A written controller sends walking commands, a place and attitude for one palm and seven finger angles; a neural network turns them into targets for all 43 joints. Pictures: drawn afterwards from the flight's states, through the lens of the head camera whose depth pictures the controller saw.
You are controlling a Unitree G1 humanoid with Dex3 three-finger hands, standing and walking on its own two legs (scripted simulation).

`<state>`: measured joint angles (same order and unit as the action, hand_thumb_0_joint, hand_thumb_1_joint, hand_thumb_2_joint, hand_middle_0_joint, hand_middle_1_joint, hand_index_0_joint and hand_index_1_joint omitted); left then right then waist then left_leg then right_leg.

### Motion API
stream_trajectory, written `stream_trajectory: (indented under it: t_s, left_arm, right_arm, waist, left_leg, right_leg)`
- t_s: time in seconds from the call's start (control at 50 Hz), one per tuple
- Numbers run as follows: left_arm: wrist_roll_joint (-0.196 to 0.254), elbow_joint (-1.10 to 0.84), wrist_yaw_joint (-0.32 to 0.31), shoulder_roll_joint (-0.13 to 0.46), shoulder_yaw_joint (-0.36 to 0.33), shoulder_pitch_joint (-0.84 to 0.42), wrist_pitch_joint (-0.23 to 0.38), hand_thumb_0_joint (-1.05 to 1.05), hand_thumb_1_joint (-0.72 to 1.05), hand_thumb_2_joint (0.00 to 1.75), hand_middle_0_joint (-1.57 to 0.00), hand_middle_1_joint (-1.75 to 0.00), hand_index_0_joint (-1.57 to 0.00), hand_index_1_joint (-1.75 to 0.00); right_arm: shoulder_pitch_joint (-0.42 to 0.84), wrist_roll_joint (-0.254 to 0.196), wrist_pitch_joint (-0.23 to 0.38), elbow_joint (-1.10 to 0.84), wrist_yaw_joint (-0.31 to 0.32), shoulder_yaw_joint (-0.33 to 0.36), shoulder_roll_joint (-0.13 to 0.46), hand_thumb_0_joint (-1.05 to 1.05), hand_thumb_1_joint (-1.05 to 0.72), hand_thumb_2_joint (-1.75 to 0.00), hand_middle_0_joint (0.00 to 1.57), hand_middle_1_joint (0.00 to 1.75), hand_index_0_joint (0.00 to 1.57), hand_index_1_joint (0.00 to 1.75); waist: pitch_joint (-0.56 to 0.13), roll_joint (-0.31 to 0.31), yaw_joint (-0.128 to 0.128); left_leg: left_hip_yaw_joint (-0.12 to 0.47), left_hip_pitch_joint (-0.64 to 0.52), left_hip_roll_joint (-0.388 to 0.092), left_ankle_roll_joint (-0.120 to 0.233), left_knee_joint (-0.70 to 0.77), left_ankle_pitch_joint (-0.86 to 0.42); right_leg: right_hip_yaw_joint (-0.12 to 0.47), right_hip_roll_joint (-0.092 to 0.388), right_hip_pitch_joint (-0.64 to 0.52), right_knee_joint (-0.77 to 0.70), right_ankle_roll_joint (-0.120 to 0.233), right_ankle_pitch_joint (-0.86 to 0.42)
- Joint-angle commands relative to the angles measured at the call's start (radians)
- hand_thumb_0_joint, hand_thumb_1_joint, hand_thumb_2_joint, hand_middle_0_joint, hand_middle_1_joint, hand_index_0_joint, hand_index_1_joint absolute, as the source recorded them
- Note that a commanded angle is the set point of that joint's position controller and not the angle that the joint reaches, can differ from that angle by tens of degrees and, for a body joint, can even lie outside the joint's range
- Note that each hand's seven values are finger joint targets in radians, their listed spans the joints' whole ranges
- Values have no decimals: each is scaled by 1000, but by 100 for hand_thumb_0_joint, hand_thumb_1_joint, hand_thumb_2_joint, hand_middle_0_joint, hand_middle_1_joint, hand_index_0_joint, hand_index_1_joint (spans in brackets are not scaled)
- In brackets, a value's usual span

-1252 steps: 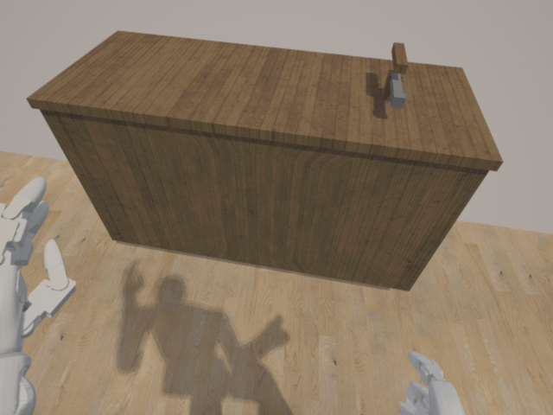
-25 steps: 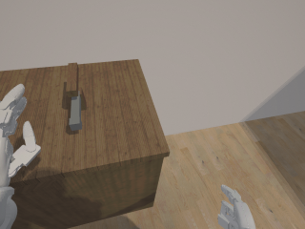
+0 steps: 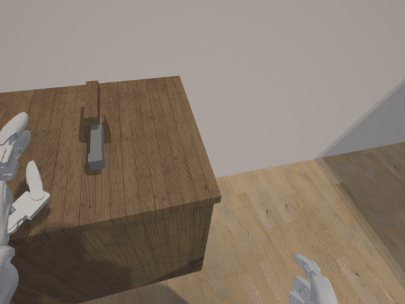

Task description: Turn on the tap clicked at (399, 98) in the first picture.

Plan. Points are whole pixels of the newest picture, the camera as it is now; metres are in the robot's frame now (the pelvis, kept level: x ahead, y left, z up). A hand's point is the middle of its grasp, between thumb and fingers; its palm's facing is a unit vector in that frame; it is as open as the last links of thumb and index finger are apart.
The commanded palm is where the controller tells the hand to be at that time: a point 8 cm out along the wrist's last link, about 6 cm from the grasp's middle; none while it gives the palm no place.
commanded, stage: shuffle to correct the standing spot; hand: left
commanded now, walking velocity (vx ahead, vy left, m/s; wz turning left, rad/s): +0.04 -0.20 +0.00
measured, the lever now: (96, 160) +0.37 +0.27 +0.05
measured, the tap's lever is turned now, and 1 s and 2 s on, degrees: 0 0 0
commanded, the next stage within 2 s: come to a stop and stand still in 0.26 s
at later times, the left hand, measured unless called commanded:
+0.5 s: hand (109, 189) +0.24 +0.17 +0.16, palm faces +0.36 -0.86 -0.37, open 7.4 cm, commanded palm +0.18 +0.21 +0.17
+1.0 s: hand (41, 180) +0.23 +0.25 +0.18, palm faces +0.48 -0.80 -0.36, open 7.4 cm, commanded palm +0.15 +0.27 +0.17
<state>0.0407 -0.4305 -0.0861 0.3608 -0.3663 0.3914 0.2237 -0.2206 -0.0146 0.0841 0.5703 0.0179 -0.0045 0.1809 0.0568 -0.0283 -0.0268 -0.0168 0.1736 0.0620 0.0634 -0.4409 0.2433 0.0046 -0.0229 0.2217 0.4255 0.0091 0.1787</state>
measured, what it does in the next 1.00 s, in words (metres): stands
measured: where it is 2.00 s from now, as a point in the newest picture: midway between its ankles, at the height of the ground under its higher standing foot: outside the picture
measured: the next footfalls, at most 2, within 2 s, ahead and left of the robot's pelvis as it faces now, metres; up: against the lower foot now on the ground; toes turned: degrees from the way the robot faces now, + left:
none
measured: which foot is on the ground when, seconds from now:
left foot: down 0.00-1.00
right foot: down 0.00-1.00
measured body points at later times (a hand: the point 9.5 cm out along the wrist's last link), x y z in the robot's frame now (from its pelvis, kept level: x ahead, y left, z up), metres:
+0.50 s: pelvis +0.02 -0.07 -0.01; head +0.05 -0.07 +0.44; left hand +0.22 +0.21 +0.18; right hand +0.19 -0.31 -0.09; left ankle +0.00 +0.07 -0.74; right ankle +0.03 -0.11 -0.74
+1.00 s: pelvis +0.00 -0.02 +0.00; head +0.03 -0.01 +0.45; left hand +0.20 +0.29 +0.20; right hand +0.20 -0.23 -0.07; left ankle +0.00 +0.07 -0.74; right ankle +0.03 -0.11 -0.74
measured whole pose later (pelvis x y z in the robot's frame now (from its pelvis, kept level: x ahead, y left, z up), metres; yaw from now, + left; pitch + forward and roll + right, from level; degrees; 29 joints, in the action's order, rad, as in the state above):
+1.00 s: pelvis +0.00 -0.02 +0.00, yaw +1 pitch +0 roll +0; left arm 0.05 -0.37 -0.13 0.38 -0.40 0.26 0.22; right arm -0.15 -0.02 0.12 0.56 0.00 0.00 0.20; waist 0.07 0.00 -0.04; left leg -0.05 0.21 0.03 0.05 -0.47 0.25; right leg -0.02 -0.03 0.26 0.44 0.03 0.18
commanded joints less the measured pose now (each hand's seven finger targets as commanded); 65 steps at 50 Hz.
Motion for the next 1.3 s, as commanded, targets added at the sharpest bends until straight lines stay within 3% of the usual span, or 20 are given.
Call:
stream_trajectory:
  t_s: [0.0,0.28,0.36,0.44,0.6,0.68,0.78,0.8,0.82,0.84,0.86,0.9,0.94,1.02,1.04,1.08,1.14,1.16,1.22,1.28]
  left_arm:
    - [8,-227,-4,141,-71,-90,50,0,90,90,-20,-30,-20,-30]
    - [38,-255,-12,171,-105,-30,20,0,90,90,-20,-30,-20,-30]
    - [48,-246,-16,171,-104,-11,7,0,90,90,-20,-30,-20,-30]
    - [38,-237,-45,189,-131,33,16,0,90,90,-20,-30,-20,-30]
    - [27,-249,-64,187,-128,73,37,0,90,90,-20,-30,-20,-30]
    - [21,-211,-64,173,-117,79,20,0,90,90,-20,-30,-20,-30]
    - [20,-238,-61,160,-91,53,6,0,90,90,-20,-30,-20,-30]
    - [-123,-483,-62,928,-662,-953,106,0,90,90,-20,-30,-20,-30]
    - [-33,106,-21,364,-303,-399,67,0,90,90,-20,-30,-20,-30]
    - [12,-35,-32,250,-202,-256,59,0,90,90,-20,-30,-20,-30]
    - [1,-1,-36,174,-120,-230,56,0,90,90,-20,-30,-20,-30]
    - [10,-110,-23,121,-29,-105,63,0,90,90,-20,-30,-20,-30]
    - [13,-161,-21,79,18,-3,49,0,90,90,-20,-30,-20,-30]
    - [4,-173,-29,185,-88,16,43,0,90,90,-20,-30,-20,-30]
    - [6,-194,-36,250,-155,-12,46,0,90,90,-20,-30,-20,-30]
    - [11,-171,-30,234,-168,-64,58,0,90,90,-20,-30,-20,-30]
    - [-12,-232,-19,246,-162,-222,81,0,90,90,-20,-30,-20,-30]
    - [-17,-221,-16,231,-144,-246,87,0,90,90,-20,-30,-20,-30]
    - [-25,-241,-11,159,-58,-254,98,0,90,90,-20,-30,-20,-30]
    - [-37,-225,-15,100,4,-222,100,0,90,90,-20,-30,-20,-30]
  right_arm:
    - [92,-2,48,-165,-1,61,146,0,-90,-90,20,30,20,30]
    - [87,1,41,-166,10,69,145,0,-90,-90,20,30,20,30]
    - [86,-2,36,-159,13,68,141,0,-90,-90,20,30,20,30]
    - [117,-14,29,-149,9,52,132,0,-90,-90,20,30,20,30]
    - [135,-9,24,-142,23,44,136,0,-90,-90,20,30,20,30]
    - [123,-11,12,-145,26,53,141,0,-90,-90,20,30,20,30]
    - [127,-10,9,-150,29,53,143,0,-90,-90,20,30,20,30]
    - [-63,19,86,-116,29,88,145,0,-90,-90,20,30,20,30]
    - [56,21,90,-95,24,52,81,0,-90,-90,20,30,20,30]
    - [104,-14,76,-140,12,56,103,0,-90,-90,20,30,20,30]
    - [64,-7,88,-130,9,50,123,0,-90,-90,20,30,20,30]
    - [75,-6,93,-136,-8,55,146,0,-90,-90,20,30,20,30]
    - [103,-13,85,-145,-25,55,144,0,-90,-90,20,30,20,30]
    - [120,-2,73,-178,-10,45,155,0,-90,-90,20,30,20,30]
    - [128,-3,66,-175,1,42,157,0,-90,-90,20,30,20,30]
    - [125,0,64,-190,17,37,148,0,-90,-90,20,30,20,30]
    - [121,-1,79,-193,27,35,140,0,-90,-90,20,30,20,30]
    - [112,4,87,-190,26,35,143,0,-90,-90,20,30,20,30]
    - [92,3,121,-171,8,40,146,0,-90,-90,20,30,20,30]
    - [79,10,134,-144,-3,42,154,0,-90,-90,20,30,20,30]
  waist:
    - [-119,125,8]
    - [-154,67,20]
    - [-168,-4,29]
    - [-163,13,20]
    - [-200,22,0]
    - [-237,-23,4]
    - [-244,-11,10]
    - [-75,-155,-7]
    - [-297,-109,-26]
    - [-250,41,-20]
    - [-275,80,-6]
    - [-279,158,-17]
    - [-278,124,-17]
    - [-153,-33,-13]
    - [-137,-14,-10]
    - [-95,25,-6]
    - [-58,213,-6]
    - [-62,231,-8]
    - [-106,169,-6]
    - [-109,139,0]
  left_leg:
    - [145,62,-214,-74,134,-123]
    - [95,53,-170,-26,-25,-23]
    - [38,51,-122,-33,-135,-13]
    - [33,138,-73,-49,-183,-2]
    - [31,70,-108,-23,-37,-152]
    - [29,41,-118,-26,-46,-208]
    - [45,-6,-131,-26,-22,-218]
    - [-118,105,-58,-54,-87,-187]
    - [-17,95,-10,-33,-72,-191]
    - [27,56,-63,-48,-45,-216]
    - [1,16,-84,-52,-29,-208]
    - [39,-42,-119,-26,10,-299]
    - [77,-53,-159,-18,16,-366]
    - [126,114,-167,-32,100,-98]
    - [130,130,-164,-34,122,-32]
    - [158,190,-180,-29,187,113]
    - [193,319,-231,0,285,338]
    - [192,338,-238,4,293,378]
    - [164,209,-211,-16,233,259]
    - [186,93,-210,-74,215,112]
  right_leg:
    - [-13,22,-87,21,4,-28]
    - [107,78,-35,-32,59,-44]
    - [188,148,-25,-78,94,-61]
    - [275,238,-133,-131,59,-265]
    - [155,185,-207,-73,-65,-421]
    - [133,182,-225,-34,-63,-527]
    - [110,161,-179,-31,-30,-390]
    - [99,69,-29,-146,-159,-580]
    - [137,157,-232,-12,-26,-592]
    - [217,198,-214,26,11,-662]
    - [206,197,-204,14,19,-570]
    - [140,143,-164,21,-24,-403]
    - [98,110,-136,38,-22,-304]
    - [70,83,-103,-8,12,-37]
    - [61,78,-94,-7,13,6]
    - [44,63,-92,16,10,79]
    - [5,35,-179,135,-6,64]
    - [0,38,-198,146,-6,61]
    - [13,44,-162,83,6,32]
    - [22,41,-84,40,13,27]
